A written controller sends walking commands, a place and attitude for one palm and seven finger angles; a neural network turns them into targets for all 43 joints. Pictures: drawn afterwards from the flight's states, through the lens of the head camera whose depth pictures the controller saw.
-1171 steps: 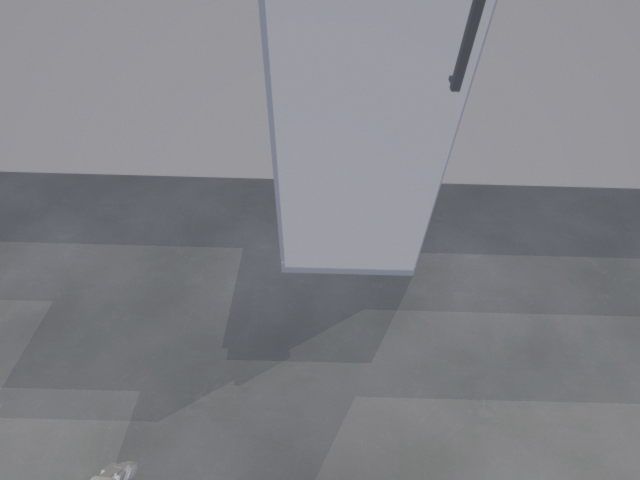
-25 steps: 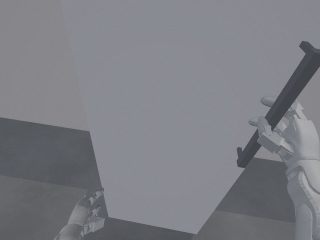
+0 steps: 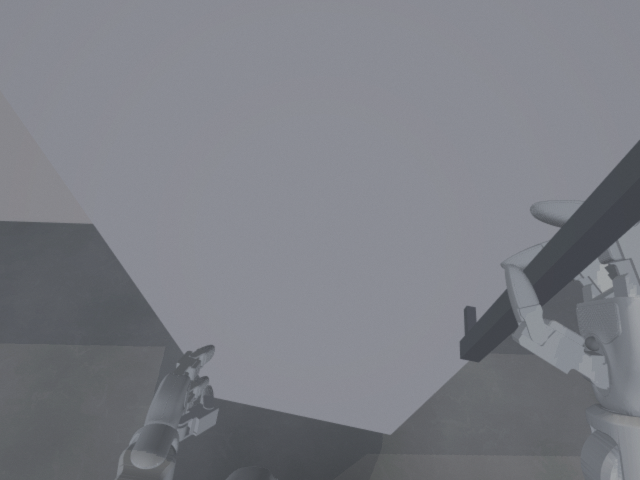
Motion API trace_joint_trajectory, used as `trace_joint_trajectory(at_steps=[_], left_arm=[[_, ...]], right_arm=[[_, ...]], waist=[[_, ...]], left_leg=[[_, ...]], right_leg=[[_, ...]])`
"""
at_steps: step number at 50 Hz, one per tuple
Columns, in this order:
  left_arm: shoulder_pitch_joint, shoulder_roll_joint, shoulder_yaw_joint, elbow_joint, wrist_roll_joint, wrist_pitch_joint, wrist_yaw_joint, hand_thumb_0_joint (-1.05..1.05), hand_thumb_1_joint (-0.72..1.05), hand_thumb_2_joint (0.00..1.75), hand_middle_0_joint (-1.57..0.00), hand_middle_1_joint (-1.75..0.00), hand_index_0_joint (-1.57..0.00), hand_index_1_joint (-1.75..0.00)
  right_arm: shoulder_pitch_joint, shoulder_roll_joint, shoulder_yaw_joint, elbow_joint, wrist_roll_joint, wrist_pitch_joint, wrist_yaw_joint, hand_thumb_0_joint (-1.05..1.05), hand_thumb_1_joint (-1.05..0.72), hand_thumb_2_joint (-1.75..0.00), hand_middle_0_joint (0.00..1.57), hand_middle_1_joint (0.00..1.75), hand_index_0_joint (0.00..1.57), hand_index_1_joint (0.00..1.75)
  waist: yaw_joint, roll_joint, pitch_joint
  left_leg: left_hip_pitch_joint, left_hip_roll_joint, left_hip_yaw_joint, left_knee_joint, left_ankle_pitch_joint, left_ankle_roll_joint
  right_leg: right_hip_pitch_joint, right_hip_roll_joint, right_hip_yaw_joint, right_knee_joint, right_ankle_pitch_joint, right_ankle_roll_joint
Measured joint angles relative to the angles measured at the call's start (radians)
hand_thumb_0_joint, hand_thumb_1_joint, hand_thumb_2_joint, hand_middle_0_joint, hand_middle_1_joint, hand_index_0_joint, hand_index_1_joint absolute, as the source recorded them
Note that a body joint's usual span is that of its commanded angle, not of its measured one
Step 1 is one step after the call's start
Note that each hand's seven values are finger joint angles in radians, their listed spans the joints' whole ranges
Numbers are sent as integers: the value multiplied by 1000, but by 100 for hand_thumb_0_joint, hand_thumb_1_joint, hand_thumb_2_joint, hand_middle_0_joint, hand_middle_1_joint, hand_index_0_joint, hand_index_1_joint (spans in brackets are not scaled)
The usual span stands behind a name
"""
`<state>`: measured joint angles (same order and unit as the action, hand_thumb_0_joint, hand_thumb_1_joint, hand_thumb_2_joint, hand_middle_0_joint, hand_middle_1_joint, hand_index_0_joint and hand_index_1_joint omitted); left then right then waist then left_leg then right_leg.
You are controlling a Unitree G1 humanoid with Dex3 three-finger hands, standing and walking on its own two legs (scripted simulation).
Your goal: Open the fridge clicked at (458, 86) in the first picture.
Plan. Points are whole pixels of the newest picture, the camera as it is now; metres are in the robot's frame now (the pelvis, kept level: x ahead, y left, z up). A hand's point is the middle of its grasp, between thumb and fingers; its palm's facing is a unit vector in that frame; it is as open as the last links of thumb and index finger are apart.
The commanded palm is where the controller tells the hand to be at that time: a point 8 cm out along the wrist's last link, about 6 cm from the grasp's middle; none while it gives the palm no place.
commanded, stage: walk backward, drawing the door open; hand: right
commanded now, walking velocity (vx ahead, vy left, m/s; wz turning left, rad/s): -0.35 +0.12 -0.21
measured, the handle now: (538, 257) +0.27 -0.15 +0.22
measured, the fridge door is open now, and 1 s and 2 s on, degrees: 10 40 78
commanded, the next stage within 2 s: none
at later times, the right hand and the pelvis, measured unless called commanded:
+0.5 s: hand (508, 411) +0.16 -0.10 +0.21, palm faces +0.40 +0.87 -0.28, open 7.2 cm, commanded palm +0.11 -0.14 +0.21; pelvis -0.09 +0.11 +0.00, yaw -10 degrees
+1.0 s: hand out of the picture +0.03 -0.01 +0.21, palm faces +0.62 +0.73 -0.30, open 7.7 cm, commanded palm -0.03 -0.03 +0.21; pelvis -0.17 +0.28 +0.00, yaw -30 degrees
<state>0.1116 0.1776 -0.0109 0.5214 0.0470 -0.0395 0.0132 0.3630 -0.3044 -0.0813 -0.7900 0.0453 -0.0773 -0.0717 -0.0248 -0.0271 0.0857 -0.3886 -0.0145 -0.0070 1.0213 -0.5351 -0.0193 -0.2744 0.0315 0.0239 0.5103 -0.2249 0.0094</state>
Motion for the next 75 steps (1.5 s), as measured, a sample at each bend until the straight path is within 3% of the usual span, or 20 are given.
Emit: trace_joint_trajectory(at_steps=[4, 9, 13, 17, 27, 29, 31, 32, 35, 37, 41, 45, 47, 50, 53, 58, 63, 65, 69, 75], left_arm=[[18, -57, -33, 32, -10, -12, -7, 1, 91, 90, -20, -30, -20, -30], [29, -79, -59, 74, -10, -30, 6, 1, 90, 90, -21, -30, -20, -30], [2, -48, -45, 105, -11, -13, 17, 1, 90, 90, -21, -30, -20, -30], [11, -5, -15, 103, -11, 6, 29, 1, 91, 90, -21, -30, -20, -30], [78, 67, 45, 59, -18, -12, 64, 1, 91, 90, -20, -30, -19, -30], [84, 62, 46, 50, -25, -25, 60, 1, 91, 90, -20, -30, -19, -30], [89, 65, 43, 26, -29, -41, 52, 1, 91, 90, -20, -30, -19, -30], [91, 46, 47, 28, -22, -50, 51, 1, 91, 90, -20, -30, -19, -30], [137, -3, 47, 63, -21, -54, 37, 1, 91, 90, -20, -30, -19, -30], [156, -24, 33, 97, -24, -58, 28, 1, 91, 90, -20, -30, -19, -30], [142, -57, 5, 125, -31, -69, 11, 1, 90, 90, -20, -30, -20, -30], [100, -70, 3, 133, -36, -83, 6, 1, 90, 90, -21, -30, -20, -30], [46, -45, 11, 141, -48, -77, 5, 1, 90, 90, -21, -30, -20, -30], [-14, -6, 39, 153, -53, -63, 26, 1, 90, 90, -21, -30, -20, -30], [-24, 22, 58, 131, -40, -52, 50, 1, 91, 90, -21, -30, -20, -30], [-5, 47, 71, 73, -27, -45, 76, 1, 91, 90, -20, -30, -20, -30], [6, 53, 64, 1, -26, -61, 77, 1, 91, 90, -20, -30, -19, -30], [-6, 21, 71, 3, -20, -71, 75, 1, 91, 90, -20, -30, -19, -30], [5, -29, 40, 48, -26, -69, 40, 1, 91, 90, -20, -30, -19, -30], [44, -59, 6, 91, -51, -69, 15, 1, 90, 90, -21, -30, -20, -30]], right_arm=[[-48, 14, -33, 76, 8, 15, -37, -10, -59, -79, 51, 140, 19, 122], [-119, 15, -98, 167, 32, 38, -71, -10, -60, -82, 49, 140, 16, 125], [-165, 26, -149, 225, 24, 26, -71, -11, -61, -83, 47, 140, 14, 126], [-168, 21, -169, 261, 9, 1, -68, -11, -62, -83, 47, 140, 14, 127], [-230, 1, -107, 267, -44, 32, -73, -13, -59, -75, 46, 140, 18, 124], [-251, -1, -92, 263, -62, 47, -70, -14, -59, -72, 45, 140, 18, 119], [-268, -4, -87, 257, -67, 61, -70, -15, -59, -70, 44, 140, 17, 113], [-278, -11, -87, 275, -63, 51, -69, -16, -59, -69, 44, 139, 16, 111], [-304, 5, -52, 347, -57, 35, -29, -15, -59, -68, 42, 139, 16, 110], [-327, 15, -24, 368, -54, 33, -4, -14, -59, -68, 42, 139, 17, 111], [-370, 34, -20, 341, -59, 36, 12, -13, -57, -71, 42, 140, 18, 113], [-397, 16, -73, 337, -27, 23, 6, -14, -56, -75, 44, 140, 16, 115], [-411, 26, -110, 345, -18, 9, -5, -15, -56, -77, 46, 140, 14, 117], [-416, 34, -119, 350, -6, -3, -5, -14, -57, -78, 47, 140, 13, 120], [-397, 41, -103, 335, -5, -7, 0, -13, -57, -78, 47, 140, 13, 122], [-392, 41, -44, 289, -45, 19, 0, -13, -57, -75, 47, 140, 16, 120], [-429, 21, -7, 255, -72, 68, -12, -15, -58, -69, 48, 140, 16, 111], [-462, 9, -14, 292, -67, 51, -11, -16, -59, -68, 47, 140, 14, 107], [-482, 21, -29, 359, -53, 20, 22, -15, -59, -69, 47, 140, 13, 110], [-510, 33, -55, 386, -12, 21, 28, -12, -58, -76, 46, 140, 12, 117]], waist=[[30, -13, 2], [27, -25, -3], [31, -34, 1], [55, 17, -14], [96, 79, -77], [103, 74, -84], [110, 30, -84], [122, 32, -78], [139, -7, -57], [118, -41, -45], [52, -48, 13], [30, -42, 36], [34, -70, 71], [58, -44, 106], [74, 3, 105], [77, 57, 75], [70, 47, 26], [76, 61, 51], [75, 20, 91], [15, -39, 118]], left_leg=[[-26, -33, 26, -140, 80, 4], [31, -18, 12, -420, 312, 11], [11, -42, 44, -457, 339, 124], [15, -21, 61, -545, 410, 138], [-13, -4, 161, -716, 567, 174], [-28, -7, 185, -744, 599, 155], [-88, -30, 204, -672, 554, 47], [-146, -20, 163, -508, 433, 8], [-222, -39, 45, -16, 227, -8], [-213, -39, 30, 71, 173, -17], [-97, -7, -11, -101, 160, -34], [105, 9, -23, -434, 212, -47], [130, -8, 14, -485, 279, -2], [115, 30, 63, -456, 257, 48], [123, 66, 109, -479, 269, 71], [111, 84, 202, -516, 299, 104], [0, 62, 268, -410, 279, 127], [-71, 55, 184, -210, 158, 50], [-174, -2, 68, 67, 94, -9], [-62, 40, -13, -228, 205, -36]], right_leg=[[25, 8, 34, -68, 23, -11], [-12, 8, 55, -24, 24, 27], [-167, 17, 74, 340, -192, 19], [-219, 40, 29, 588, -197, 31], [3, 2, -80, 302, -263, -5], [57, -9, -113, 170, -244, -11], [141, -31, -105, -63, -156, -37], [132, -25, -91, -71, -134, -39], [125, -48, 4, -57, -93, 1], [114, -88, 62, -76, -61, 25], [91, -136, 112, -92, -21, 83], [19, -145, 174, -45, -15, 129], [-49, -149, 195, 85, -110, 85], [-192, -67, 107, 497, -295, 44], [-226, -33, -24, 666, -306, 48], [-130, -32, -165, 468, -310, 36], [30, -53, -171, 57, -81, 2], [34, -42, -147, 57, -89, -25], [46, -93, -49, 4, -43, 24], [14, -189, 68, -23, 20, 108]])
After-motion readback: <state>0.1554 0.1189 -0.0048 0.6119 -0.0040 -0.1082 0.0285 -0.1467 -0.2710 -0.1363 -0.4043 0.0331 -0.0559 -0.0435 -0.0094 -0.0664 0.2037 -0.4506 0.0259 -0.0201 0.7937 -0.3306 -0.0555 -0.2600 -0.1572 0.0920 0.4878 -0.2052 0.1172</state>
